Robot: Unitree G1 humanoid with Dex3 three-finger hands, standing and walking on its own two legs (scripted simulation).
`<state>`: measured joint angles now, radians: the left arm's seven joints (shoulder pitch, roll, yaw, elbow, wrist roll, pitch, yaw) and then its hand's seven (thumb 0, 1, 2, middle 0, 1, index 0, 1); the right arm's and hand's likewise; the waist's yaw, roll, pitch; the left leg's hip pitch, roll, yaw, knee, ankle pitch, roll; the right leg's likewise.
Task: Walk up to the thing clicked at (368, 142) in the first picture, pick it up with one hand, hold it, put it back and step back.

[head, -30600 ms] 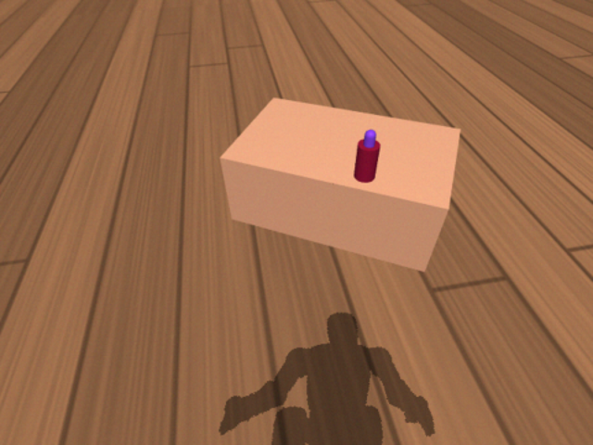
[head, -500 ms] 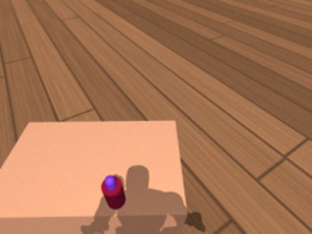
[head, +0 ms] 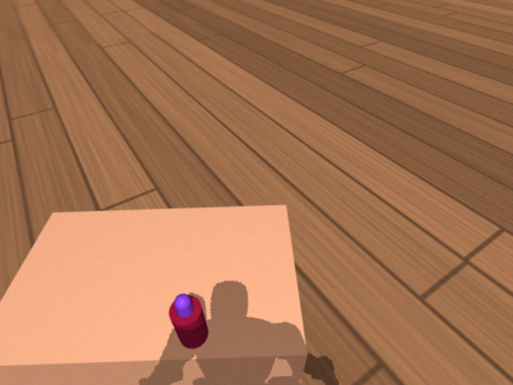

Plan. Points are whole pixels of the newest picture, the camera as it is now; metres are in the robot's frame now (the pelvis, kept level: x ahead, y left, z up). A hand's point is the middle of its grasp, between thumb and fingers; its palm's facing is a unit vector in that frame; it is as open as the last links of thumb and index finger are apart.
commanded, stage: stand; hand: left
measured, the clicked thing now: (188, 317) +0.42 +0.20 -0.32
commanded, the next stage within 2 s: step back in 1.64 s
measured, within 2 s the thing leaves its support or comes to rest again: neither
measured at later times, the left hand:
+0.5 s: hand out of the picture +0.08 +0.25 -0.16, palm faces -0.02 -0.94 -0.34, open 7.4 cm
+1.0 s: hand out of the picture +0.10 +0.25 -0.15, palm faces -0.02 -0.94 -0.34, open 7.4 cm
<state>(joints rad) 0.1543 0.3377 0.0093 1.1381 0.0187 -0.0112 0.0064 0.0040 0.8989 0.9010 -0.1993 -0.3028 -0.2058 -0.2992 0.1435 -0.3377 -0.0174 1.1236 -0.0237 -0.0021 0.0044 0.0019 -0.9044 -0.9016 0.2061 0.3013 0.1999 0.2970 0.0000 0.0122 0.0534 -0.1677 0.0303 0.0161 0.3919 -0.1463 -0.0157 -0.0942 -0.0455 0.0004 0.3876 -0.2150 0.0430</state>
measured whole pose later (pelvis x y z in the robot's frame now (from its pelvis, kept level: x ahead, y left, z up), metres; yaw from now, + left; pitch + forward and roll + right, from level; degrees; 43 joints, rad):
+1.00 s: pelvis +0.02 +0.00 +0.00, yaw -1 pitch -3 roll +0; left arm 0.11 0.34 0.02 1.14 0.01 -0.01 0.00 0.00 0.90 0.90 -0.20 -0.30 -0.21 -0.30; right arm 0.10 -0.35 -0.01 1.15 -0.02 -0.01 0.01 0.00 -0.90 -0.90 0.21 0.30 0.20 0.30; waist -0.01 0.00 0.06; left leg -0.14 0.03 0.03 0.34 -0.15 -0.02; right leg -0.06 -0.04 0.01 0.33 -0.21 0.04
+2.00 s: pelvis -0.04 -0.03 -0.02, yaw -1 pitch -1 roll +1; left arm 0.13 0.37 0.05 0.95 0.03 0.03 0.00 0.00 0.90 0.90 -0.20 -0.30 -0.21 -0.30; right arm 0.04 -0.43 -0.07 0.94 0.01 0.07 0.00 0.00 -0.91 -0.90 0.20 0.30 0.20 0.30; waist 0.01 0.04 0.19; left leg -0.50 -0.10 -0.13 1.13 -0.49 0.02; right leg -0.32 -0.02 0.00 0.65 -0.31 -0.02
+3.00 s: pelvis -0.29 +0.00 -0.03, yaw +1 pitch -3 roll +1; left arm 0.08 0.40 0.07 0.78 0.01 0.05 0.03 0.00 0.90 0.90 -0.20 -0.30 -0.21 -0.30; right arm 0.20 -0.39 -0.05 0.89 -0.03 0.05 0.01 0.00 -0.91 -0.90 0.21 0.30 0.20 0.30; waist 0.00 -0.03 0.21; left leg -0.27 -0.05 -0.02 0.69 -0.36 0.02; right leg -0.44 -0.03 0.06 0.81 -0.40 0.01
